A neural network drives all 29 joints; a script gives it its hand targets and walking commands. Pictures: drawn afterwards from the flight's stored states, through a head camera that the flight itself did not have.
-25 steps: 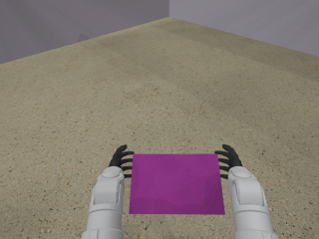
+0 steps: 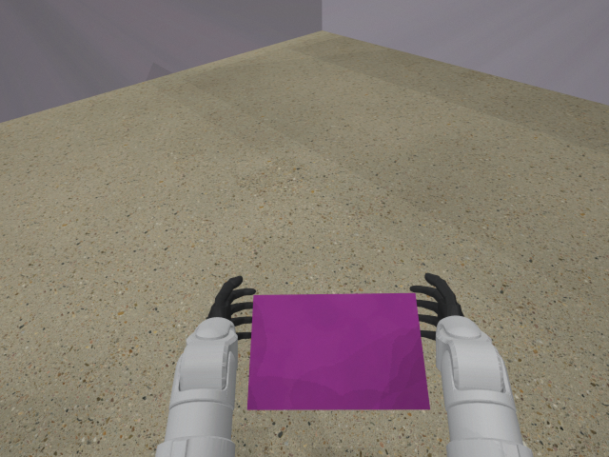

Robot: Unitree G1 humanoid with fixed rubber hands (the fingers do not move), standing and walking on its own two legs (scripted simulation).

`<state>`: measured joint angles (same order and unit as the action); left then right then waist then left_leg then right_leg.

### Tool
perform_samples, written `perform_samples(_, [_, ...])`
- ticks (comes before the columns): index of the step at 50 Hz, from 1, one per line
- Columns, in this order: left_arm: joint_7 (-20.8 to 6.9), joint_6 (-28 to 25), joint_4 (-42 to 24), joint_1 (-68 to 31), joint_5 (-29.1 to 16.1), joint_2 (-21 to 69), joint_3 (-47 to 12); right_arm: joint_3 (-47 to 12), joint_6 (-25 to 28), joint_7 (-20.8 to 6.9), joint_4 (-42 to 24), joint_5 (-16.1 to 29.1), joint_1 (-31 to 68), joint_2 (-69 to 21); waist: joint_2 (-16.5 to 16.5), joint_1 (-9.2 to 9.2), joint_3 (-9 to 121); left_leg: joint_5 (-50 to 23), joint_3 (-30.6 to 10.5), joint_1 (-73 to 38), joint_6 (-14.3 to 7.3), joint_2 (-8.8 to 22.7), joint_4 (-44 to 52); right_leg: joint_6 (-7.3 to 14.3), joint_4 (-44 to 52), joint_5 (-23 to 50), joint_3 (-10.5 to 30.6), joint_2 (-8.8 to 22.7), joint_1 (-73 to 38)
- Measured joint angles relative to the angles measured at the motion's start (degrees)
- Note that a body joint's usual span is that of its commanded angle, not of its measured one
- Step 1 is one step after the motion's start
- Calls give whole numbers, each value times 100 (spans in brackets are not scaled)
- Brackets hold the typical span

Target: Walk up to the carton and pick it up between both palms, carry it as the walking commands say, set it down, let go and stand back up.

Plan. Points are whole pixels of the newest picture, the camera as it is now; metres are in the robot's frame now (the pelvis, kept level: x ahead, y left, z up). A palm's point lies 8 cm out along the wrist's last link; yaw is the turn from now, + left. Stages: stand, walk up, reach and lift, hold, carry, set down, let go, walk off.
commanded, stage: hold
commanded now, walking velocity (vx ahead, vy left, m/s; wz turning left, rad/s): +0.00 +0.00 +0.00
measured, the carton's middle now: (333, 356) +0.29 +0.00 -0.05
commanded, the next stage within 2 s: carry in 0.04 s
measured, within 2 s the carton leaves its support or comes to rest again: neither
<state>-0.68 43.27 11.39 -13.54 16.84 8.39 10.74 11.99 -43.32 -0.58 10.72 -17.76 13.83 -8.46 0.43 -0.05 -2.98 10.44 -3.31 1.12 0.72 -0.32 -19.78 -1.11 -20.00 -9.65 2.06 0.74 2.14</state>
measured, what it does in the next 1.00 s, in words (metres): steps to the left: right foot, then left foot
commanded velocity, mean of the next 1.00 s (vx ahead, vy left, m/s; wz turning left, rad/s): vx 0.00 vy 0.30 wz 0.00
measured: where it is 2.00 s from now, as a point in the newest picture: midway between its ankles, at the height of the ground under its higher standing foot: outside the picture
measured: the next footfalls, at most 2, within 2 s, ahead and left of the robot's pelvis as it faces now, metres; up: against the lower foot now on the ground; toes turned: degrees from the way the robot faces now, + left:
right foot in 0.46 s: +0.02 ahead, -0.05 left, +0.00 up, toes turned -7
left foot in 0.74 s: +0.05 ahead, +0.30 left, +0.00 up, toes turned +8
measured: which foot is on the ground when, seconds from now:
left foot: down 0.00-0.46, up 0.48-0.72, down 0.74-1.00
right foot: down 0.00-0.26, up 0.28-0.44, down 0.46-0.76, up 0.78-1.00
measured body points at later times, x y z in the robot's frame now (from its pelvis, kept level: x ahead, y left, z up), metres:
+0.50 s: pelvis -0.01 +0.07 -0.03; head +0.01 +0.05 +0.42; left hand +0.27 +0.23 +0.07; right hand +0.29 -0.07 +0.06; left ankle +0.00 +0.13 -0.73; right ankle -0.02 -0.04 -0.75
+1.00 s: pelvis -0.05 +0.23 -0.03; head -0.04 +0.23 +0.42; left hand +0.23 +0.39 +0.07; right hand +0.24 +0.09 +0.07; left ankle +0.01 +0.29 -0.75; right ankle -0.07 +0.16 -0.73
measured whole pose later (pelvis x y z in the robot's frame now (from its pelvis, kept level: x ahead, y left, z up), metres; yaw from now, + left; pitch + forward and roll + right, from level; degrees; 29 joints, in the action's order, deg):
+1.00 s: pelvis -0.05 +0.23 -0.03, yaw +0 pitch +4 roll +1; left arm 14.2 72.0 -26.8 -8.5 5.5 7.6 2.1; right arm 1.8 -69.8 12.7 -24.8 -6.0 8.9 -7.7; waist -0.7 1.1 4.3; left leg 12.9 10.1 26.5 -6.1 -1.3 -34.5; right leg 1.7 -44.4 -25.3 -10.7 3.0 23.3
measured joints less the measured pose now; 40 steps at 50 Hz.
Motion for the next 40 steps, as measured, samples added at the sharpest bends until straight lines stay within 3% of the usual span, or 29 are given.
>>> perform_samples(5, [99,82,-55,-65,-60,13,-63,39,-48,84,-86,95,15,0,42,-40,442,325,-44,878,-18,4,-787,-14,-577,-243,-94,-7,740])
perform_samples(8, [289,212,-318,-75,-171,20,-185,-44,-162,233,-395,275,-34,12,15,-86,654,906,235,1575,-107,42,-1684,-37,-1010,-449,-167,86,1250])
perform_samples(10, [437,362,-649,-32,-278,12,-278,-174,-303,415,-700,461,-72,20,-78,-105,729,1067,456,1775,-187,23,-1721,-118,-1221,-532,-147,222,1525])
perform_samples(13, [663,682,-1299,-2,-428,1,-403,-380,-572,765,-1215,703,-37,9,-292,-97,720,414,725,1845,-245,-139,-1326,-237,-1651,-699,-28,485,1927])
perform_samples(18, [964,1364,-2376,131,-745,-26,-467,-627,-1195,915,-2057,872,4,-8,-81,36,646,534,857,2161,-504,-131,-1489,40,-3272,-1855,-467,376,2618])
perform_samples(20, [1055,1635,-2783,171,-925,-31,-512,-721,-1467,1008,-2494,921,-74,7,31,93,634,529,877,2280,-558,-125,-1527,119,-3164,-1781,-705,289,2572])
perform_samples(23, [1176,1993,-3274,196,-1090,-31,-604,-817,-1839,1143,-3101,999,-202,33,62,160,675,631,956,2531,-605,-230,-1818,199,-1899,-1027,-985,278,2057])
perform_samples(26, [1253,2247,-3369,309,-1166,-47,-757,-828,-2149,1261,-3388,1106,-415,66,132,141,736,1421,885,3081,-341,-186,-3153,175,-1946,-1179,-985,359,2154])
perform_samples(29, [1309,2527,-3485,527,-1195,-73,-853,-915,-2474,1373,-3542,1227,-602,91,25,34,729,1373,722,3390,-126,-11,-4092,31,-1661,-977,-926,526,2001])
perform_samples(33, [1383,2708,-3741,634,-1170,-84,-932,-955,-2624,1439,-3710,1328,-633,93,-190,-60,712,1252,628,3161,28,270,-3380,-215,-1448,-795,-774,833,1915])
perform_samples(37, [1455,2813,-3851,608,-1085,-82,-1010,-926,-2676,1426,-3744,1337,-560,85,-338,-94,794,794,806,2376,31,335,-1474,-513,-1584,-808,-616,1146,2003])
perform_samples(38, [1459,2836,-3840,581,-1058,-85,-985,-936,-2677,1415,-3684,1324,-519,77,-414,-100,799,262,883,2292,20,252,-1225,-485,-1760,-888,-545,1250,2080])
perform_samples(40, [1470,2892,-3818,599,-1047,-90,-868,-1006,-2655,1386,-3451,1309,-455,67,-465,-67,795,191,967,2437,-104,199,-1474,-282,-2581,-1767,-448,1171,2411])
